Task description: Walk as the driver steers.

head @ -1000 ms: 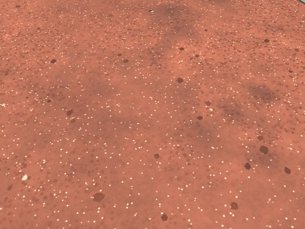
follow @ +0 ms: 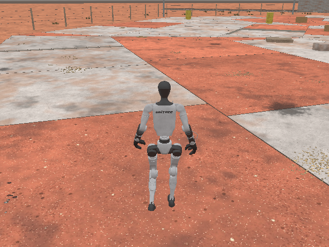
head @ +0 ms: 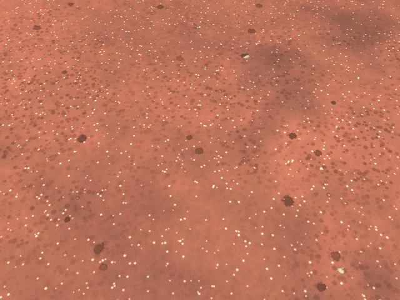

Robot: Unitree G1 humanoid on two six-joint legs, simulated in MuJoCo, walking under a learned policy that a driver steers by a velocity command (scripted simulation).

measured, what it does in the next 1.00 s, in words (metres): walks ahead, turning right: left foot, then right foot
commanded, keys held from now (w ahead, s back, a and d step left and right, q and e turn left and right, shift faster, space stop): w+e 0.52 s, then w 0.10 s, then w+q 0.30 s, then q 0.08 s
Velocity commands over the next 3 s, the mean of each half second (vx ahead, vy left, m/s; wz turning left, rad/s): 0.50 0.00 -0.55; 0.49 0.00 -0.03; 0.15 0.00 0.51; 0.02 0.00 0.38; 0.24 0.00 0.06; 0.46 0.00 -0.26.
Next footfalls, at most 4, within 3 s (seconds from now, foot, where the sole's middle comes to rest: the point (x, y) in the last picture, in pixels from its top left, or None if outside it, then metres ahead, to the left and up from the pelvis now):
0.36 left None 0.40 0.12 -0.76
0.86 right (271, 263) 0.56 -0.21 -0.76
1.30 left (208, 205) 0.79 -0.01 -0.76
1.74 right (262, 208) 0.77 -0.20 -0.76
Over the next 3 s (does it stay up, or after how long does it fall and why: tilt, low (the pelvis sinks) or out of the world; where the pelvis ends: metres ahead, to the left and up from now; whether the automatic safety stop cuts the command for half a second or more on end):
stays up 1.01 0.01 0.02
